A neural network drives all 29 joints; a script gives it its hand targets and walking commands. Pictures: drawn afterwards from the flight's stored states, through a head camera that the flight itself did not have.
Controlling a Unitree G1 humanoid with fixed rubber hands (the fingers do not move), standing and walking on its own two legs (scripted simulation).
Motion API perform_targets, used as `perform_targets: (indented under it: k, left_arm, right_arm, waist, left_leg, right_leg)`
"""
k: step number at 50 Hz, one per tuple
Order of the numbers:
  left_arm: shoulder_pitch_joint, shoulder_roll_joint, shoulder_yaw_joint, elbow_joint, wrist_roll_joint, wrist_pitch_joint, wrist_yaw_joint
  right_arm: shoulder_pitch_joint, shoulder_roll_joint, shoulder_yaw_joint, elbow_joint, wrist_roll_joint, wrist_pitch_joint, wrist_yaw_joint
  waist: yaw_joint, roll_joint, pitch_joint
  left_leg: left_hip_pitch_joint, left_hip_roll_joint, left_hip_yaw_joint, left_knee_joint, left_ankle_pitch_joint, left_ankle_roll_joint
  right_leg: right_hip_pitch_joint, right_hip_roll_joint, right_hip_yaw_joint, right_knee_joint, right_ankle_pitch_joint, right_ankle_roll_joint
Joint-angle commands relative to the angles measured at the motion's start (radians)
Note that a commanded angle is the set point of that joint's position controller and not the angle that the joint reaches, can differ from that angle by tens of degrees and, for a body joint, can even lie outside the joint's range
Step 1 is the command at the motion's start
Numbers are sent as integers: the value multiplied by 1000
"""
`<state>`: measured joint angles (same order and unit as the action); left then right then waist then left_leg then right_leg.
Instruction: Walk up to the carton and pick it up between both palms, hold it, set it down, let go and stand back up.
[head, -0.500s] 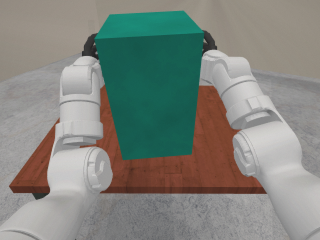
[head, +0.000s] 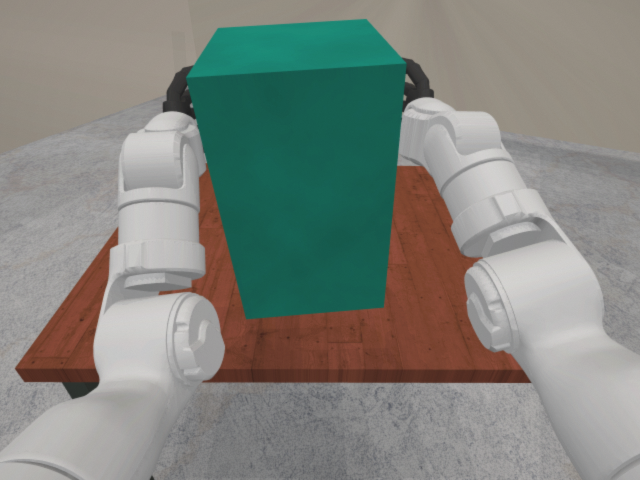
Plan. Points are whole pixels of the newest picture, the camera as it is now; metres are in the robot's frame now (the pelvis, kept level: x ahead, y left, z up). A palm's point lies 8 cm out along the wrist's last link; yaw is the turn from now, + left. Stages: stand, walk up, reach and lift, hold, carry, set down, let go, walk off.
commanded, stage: hold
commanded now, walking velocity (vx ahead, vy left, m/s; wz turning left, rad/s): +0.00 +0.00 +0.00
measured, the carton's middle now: (304, 173) +0.37 +0.00 +0.27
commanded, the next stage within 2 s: none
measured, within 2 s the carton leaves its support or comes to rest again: neither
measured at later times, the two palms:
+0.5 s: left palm (185, 130) +0.38 +0.14 +0.32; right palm (419, 118) +0.37 -0.13 +0.33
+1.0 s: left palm (184, 133) +0.37 +0.14 +0.32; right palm (419, 123) +0.37 -0.13 +0.32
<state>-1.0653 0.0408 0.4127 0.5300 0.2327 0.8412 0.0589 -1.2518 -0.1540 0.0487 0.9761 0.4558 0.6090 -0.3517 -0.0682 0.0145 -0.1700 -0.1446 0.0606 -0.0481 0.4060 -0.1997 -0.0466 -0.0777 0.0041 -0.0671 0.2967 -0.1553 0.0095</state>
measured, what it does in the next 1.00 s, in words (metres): stands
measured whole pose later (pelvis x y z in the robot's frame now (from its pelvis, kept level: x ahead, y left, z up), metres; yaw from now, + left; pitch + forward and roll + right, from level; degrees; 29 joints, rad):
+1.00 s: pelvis +0.00 +0.00 +0.00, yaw +0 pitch -4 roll -2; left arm -1.07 0.04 0.42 0.55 0.24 0.85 0.06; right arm -1.25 -0.15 0.04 0.99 0.45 0.62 -0.35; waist -0.07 0.02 -0.18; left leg -0.14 0.06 -0.05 0.41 -0.20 -0.05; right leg -0.08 0.01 -0.06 0.30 -0.16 0.01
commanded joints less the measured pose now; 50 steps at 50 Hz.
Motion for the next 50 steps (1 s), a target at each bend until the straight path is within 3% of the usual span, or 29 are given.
perform_targets:
  k: [1, 6, 11, 12, 14, 15, 18, 21, 26, 28, 30, 34, 37, 38, 41, 43, 46, 47, 48, 49, 50]
  left_arm:
    - [-846, -601, -337, -90, -167, -63, -126]
    - [-814, -606, -359, -122, -171, -55, -129]
    - [-802, -601, -343, -100, -148, -49, -132]
    - [-823, -611, -366, -148, -164, -53, -130]
    - [-823, -609, -362, -142, -171, -54, -125]
    - [-841, -611, -375, -150, -177, -56, -121]
    - [-832, -585, -333, -101, -160, -54, -120]
    - [-835, -596, -341, -106, -157, -50, -127]
    - [-817, -558, -293, -96, -135, -52, -129]
    - [-803, -597, -331, -95, -150, -43, -132]
    - [-820, -609, -346, -90, -159, -48, -133]
    - [-824, -602, -352, -104, -167, -57, -134]
    - [-813, -577, -328, -84, -159, -55, -135]
    - [-817, -565, -311, -82, -152, -58, -136]
    - [-820, -592, -347, -115, -163, -56, -129]
    - [-833, -597, -344, -113, -172, -55, -124]
    - [-847, -598, -325, -66, -157, -58, -118]
    - [-838, -599, -311, -53, -149, -58, -118]
    - [-832, -596, -307, -58, -150, -60, -120]
    - [-854, -578, -331, -20, -159, -53, -123]
    - [-851, -584, -331, -19, -160, -54, -125]
  right_arm:
    - [-774, 694, 98, -325, 162, -12, 138]
    - [-745, 670, 117, -343, 185, -10, 131]
    - [-744, 676, 115, -333, 178, -4, 131]
    - [-756, 684, 119, -360, 183, -8, 133]
    - [-799, 698, 129, -411, 189, -14, 132]
    - [-788, 694, 129, -395, 193, -11, 132]
    - [-767, 695, 119, -331, 178, -3, 135]
    - [-760, 686, 107, -315, 172, 0, 135]
    - [-738, 696, 126, -286, 187, 8, 135]
    - [-764, 679, 120, -346, 193, -6, 135]
    - [-774, 680, 102, -350, 180, -11, 136]
    - [-759, 683, 98, -344, 169, -9, 131]
    - [-766, 687, 115, -344, 180, 2, 122]
    - [-768, 697, 123, -335, 179, 3, 123]
    - [-788, 707, 141, -398, 196, -9, 127]
    - [-793, 710, 134, -399, 194, -6, 127]
    - [-773, 691, 93, -298, 163, 0, 141]
    - [-775, 699, 96, -294, 159, -6, 147]
    - [-779, 705, 98, -307, 160, -10, 148]
    - [-817, 705, 70, -342, 132, -4, 137]
    - [-825, 708, 67, -339, 131, -2, 134]
  waist:
    - [-13, 41, -302]
    - [-35, 69, -335]
    - [-14, 49, -266]
    - [-24, 52, -311]
    - [-12, 28, -335]
    - [-21, 46, -330]
    - [-11, 15, -264]
    - [-16, 37, -281]
    - [10, 3, -283]
    - [-7, 53, -319]
    - [-20, 61, -301]
    - [-37, 38, -306]
    - [-28, 17, -301]
    - [-7, 1, -292]
    - [-5, 34, -341]
    - [-5, 31, -340]
    - [-7, 27, -248]
    - [7, 20, -253]
    - [11, 8, -282]
    - [-16, 4, -264]
    - [-14, 7, -274]
  left_leg:
    - [63, -112, 26, -48, 184, -40]
    - [99, -117, 21, -16, 296, -63]
    - [72, -114, 22, -35, 247, -56]
    - [90, -109, 20, -29, 280, -59]
    - [95, -116, 18, -15, 299, -51]
    - [101, -115, 16, -13, 293, -55]
    - [72, -117, 23, -35, 239, -38]
    - [74, -110, 27, -40, 234, -45]
    - [81, -118, 30, -37, 261, -36]
    - [84, -116, 29, -28, 266, -50]
    - [75, -115, 30, -31, 248, -54]
    - [94, -117, 25, -28, 259, -52]
    - [90, -123, 25, -28, 239, -42]
    - [85, -123, 26, -34, 233, -35]
    - [100, -121, 22, -20, 270, -43]
    - [99, -123, 23, -18, 250, -38]
    - [53, -110, 25, -58, 150, -32]
    - [44, -109, 29, -60, 146, -27]
    - [47, -110, 27, -56, 162, -23]
    - [23, -114, 35, -47, 114, -9]
    - [10, -112, 33, -53, 115, -10]
  right_leg:
    - [65, 103, 33, -34, 90, 44]
    - [115, 107, 32, -20, 201, 46]
    - [90, 106, 27, -29, 141, 48]
    - [103, 113, 25, -21, 168, 46]
    - [96, 113, 24, -26, 184, 52]
    - [87, 111, 27, -25, 177, 50]
    - [68, 108, 29, -37, 138, 51]
    - [84, 111, 34, -33, 126, 42]
    - [107, 107, 36, -30, 172, 56]
    - [104, 107, 38, -28, 173, 45]
    - [85, 108, 32, -34, 146, 44]
    - [85, 107, 33, -37, 173, 49]
    - [94, 99, 36, -38, 182, 58]
    - [89, 100, 32, -37, 167, 60]
    - [96, 103, 30, -28, 187, 57]
    - [78, 102, 32, -33, 163, 59]
    - [33, 104, 33, -47, 36, 45]
    - [38, 102, 34, -45, 24, 46]
    - [54, 101, 35, -41, 44, 47]
    - [61, 92, 50, -58, 58, 48]
    - [76, 94, 49, -44, 81, 46]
